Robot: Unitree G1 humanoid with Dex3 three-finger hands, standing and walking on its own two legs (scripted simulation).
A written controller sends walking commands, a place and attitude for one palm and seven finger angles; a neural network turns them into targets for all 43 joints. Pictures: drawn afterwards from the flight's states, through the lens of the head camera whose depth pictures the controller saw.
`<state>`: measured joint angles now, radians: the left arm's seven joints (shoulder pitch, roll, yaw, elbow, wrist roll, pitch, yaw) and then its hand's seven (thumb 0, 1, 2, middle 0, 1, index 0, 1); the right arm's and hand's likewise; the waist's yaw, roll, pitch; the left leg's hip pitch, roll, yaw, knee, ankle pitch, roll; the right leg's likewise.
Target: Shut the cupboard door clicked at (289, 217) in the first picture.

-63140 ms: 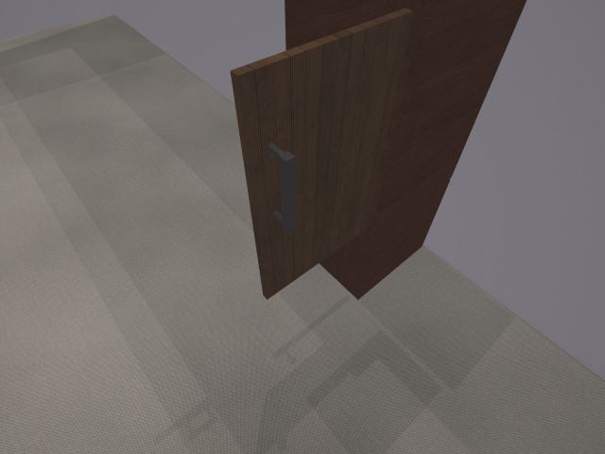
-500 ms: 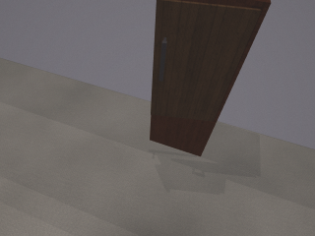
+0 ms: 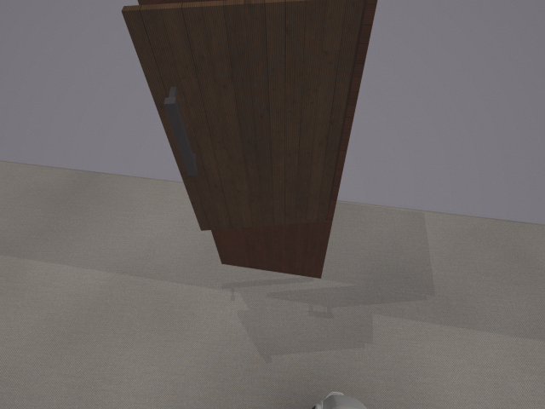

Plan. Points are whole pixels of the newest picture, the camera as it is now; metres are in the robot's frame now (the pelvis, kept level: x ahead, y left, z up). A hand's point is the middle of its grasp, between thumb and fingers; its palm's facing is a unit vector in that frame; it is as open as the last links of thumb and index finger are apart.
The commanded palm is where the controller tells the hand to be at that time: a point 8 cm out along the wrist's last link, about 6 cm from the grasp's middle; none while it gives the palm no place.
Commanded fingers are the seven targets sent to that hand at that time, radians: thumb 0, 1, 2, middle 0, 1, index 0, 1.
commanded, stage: take the last steps up to it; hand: left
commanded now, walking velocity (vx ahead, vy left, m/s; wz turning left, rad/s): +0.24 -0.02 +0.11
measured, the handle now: (183, 134) +0.58 +0.19 +0.05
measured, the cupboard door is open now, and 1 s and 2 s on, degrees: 14 14 14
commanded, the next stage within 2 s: come to a stop and stand still in 0.20 s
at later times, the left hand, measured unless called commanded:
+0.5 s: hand out of the picture +0.12 +0.13 -0.17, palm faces +0.14 -0.98 -0.12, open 7.3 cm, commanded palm none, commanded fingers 0.00 0.90 0.90 -0.20 -0.30 -0.20 -0.30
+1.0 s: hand out of the picture +0.13 +0.11 -0.13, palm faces +0.08 -0.97 -0.24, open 7.4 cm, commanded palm none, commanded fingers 0.00 0.90 0.90 -0.20 -0.30 -0.20 -0.30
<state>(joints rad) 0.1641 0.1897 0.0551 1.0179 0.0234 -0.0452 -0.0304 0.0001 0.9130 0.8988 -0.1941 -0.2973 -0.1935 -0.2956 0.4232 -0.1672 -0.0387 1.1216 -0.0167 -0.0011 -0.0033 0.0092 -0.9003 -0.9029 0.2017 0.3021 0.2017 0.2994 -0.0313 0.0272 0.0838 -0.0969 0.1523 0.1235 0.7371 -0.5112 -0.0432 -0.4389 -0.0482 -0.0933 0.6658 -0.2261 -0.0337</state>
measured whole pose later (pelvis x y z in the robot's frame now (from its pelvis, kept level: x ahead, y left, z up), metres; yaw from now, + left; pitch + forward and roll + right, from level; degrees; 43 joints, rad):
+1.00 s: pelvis +0.10 -0.08 +0.03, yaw +3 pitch -1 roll +3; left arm 0.25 0.17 0.01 1.02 0.02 0.00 0.02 0.00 0.91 0.90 -0.20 -0.30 -0.20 -0.30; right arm 0.25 -0.24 -0.06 1.07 -0.02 0.06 0.00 0.01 -0.91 -0.90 0.20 0.30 0.20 0.30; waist 0.01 0.00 0.02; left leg -0.36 0.01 0.02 0.87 -0.37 -0.04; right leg -0.19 -0.02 -0.02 0.44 -0.24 -0.04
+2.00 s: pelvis +0.08 -0.02 +0.02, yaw +3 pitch -3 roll +0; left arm 0.27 0.17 -0.01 1.11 0.01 -0.02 0.04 0.00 0.92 0.90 -0.20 -0.30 -0.19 -0.30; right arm 0.32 -0.15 0.01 1.07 -0.01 -0.01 -0.03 0.02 -0.92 -0.90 0.20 0.30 0.20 0.30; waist -0.01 0.03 0.01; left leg -0.15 -0.02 0.05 0.53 -0.32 0.02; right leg -0.22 -0.07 -0.01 0.54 -0.27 0.05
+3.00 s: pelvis +0.05 -0.04 +0.02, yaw +3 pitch -2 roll +0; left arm 0.32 0.12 0.00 1.10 0.01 -0.02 0.03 0.00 0.91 0.90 -0.20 -0.30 -0.19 -0.30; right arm 0.33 -0.10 0.01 1.12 -0.01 -0.02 -0.02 0.01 -0.90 -0.90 0.20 0.30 0.20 0.30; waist 0.01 -0.02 0.03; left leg -0.18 0.01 0.04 0.46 -0.24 0.00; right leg -0.24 -0.04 -0.02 0.45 -0.18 0.02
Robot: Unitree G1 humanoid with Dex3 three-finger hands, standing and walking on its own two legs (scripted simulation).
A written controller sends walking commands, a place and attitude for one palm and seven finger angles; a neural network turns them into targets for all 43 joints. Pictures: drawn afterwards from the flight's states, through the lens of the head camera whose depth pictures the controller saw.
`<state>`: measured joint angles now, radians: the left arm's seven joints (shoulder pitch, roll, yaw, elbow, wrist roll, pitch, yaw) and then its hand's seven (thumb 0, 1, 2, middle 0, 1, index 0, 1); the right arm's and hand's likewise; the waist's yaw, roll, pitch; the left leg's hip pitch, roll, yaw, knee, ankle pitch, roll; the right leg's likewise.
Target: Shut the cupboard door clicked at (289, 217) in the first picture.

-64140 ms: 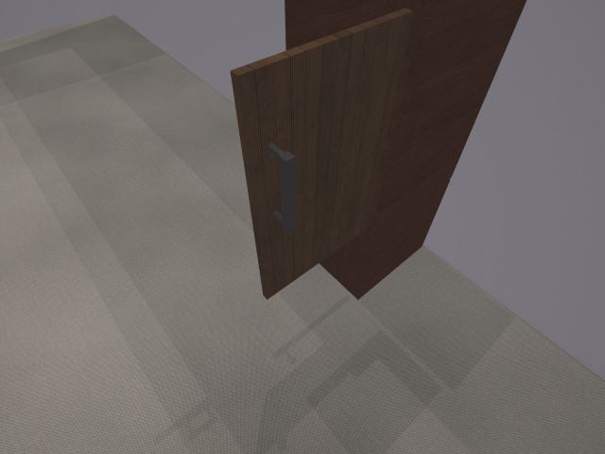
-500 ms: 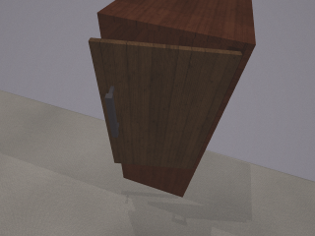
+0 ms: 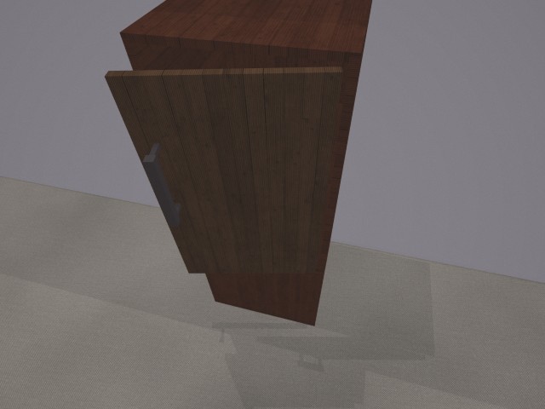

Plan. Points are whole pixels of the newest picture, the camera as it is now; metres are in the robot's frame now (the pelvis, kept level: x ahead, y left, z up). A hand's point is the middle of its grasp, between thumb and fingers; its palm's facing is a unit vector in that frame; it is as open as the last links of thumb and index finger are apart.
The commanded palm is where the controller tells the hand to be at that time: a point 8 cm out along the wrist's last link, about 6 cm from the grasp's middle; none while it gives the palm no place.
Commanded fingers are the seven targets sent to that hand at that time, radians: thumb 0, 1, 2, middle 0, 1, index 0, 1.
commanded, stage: come to a stop and stand still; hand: left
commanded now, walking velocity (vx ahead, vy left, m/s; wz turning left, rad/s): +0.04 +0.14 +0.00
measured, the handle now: (165, 187) +0.50 +0.25 +0.02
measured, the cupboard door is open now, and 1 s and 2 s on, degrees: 14 14 14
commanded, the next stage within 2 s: look again from close up in 0.64 s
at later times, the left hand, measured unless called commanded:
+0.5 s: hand out of the picture -0.04 +0.22 -0.19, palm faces +0.06 -0.99 -0.14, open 7.4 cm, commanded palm none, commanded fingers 0.00 0.90 0.90 -0.20 -0.30 -0.20 -0.30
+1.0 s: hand out of the picture +0.00 +0.25 -0.18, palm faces +0.02 -0.97 -0.25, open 7.4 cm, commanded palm none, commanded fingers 0.00 0.90 0.90 -0.20 -0.30 -0.20 -0.30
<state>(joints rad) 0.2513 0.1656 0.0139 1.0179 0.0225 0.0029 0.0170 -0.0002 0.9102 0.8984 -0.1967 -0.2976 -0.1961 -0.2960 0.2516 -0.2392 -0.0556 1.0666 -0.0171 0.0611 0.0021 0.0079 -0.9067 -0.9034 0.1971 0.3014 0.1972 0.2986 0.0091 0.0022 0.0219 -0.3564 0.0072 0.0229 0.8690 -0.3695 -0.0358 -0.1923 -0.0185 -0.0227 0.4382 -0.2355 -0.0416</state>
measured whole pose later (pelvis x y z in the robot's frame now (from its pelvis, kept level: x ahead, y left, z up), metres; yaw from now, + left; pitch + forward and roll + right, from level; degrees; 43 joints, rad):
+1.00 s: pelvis -0.02 +0.06 -0.01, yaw +1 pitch -3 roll +0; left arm 0.27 0.17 -0.01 1.11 0.01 -0.02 0.04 0.00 0.92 0.90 -0.20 -0.30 -0.19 -0.30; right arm 0.32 -0.15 0.01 1.07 -0.01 -0.01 -0.03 0.02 -0.92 -0.90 0.20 0.30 0.20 0.30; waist -0.01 0.03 0.01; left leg -0.15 -0.02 0.05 0.53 -0.32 0.02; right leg -0.22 -0.07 -0.01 0.54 -0.27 0.05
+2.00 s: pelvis -0.04 +0.04 -0.01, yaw +0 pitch -2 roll +0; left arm 0.32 0.12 0.00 1.10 0.01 -0.02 0.03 0.00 0.91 0.90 -0.20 -0.30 -0.19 -0.30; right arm 0.33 -0.10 0.01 1.12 -0.01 -0.02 -0.02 0.01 -0.90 -0.90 0.20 0.30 0.20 0.30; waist 0.01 -0.02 0.03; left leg -0.18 0.01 0.04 0.46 -0.24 0.00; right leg -0.24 -0.04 -0.02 0.45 -0.18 0.02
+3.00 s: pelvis -0.01 +0.03 -0.01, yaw +0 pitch -1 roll +0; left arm 0.37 0.12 0.02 1.10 0.03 -0.01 0.02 0.00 0.91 0.90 -0.20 -0.30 -0.19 -0.30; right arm 0.36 -0.10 -0.01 1.13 -0.02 -0.01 -0.02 0.01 -0.90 -0.90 0.20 0.30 0.20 0.30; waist 0.02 -0.02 0.00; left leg -0.17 0.02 0.04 0.49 -0.30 0.00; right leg -0.25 -0.03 -0.01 0.53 -0.28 0.00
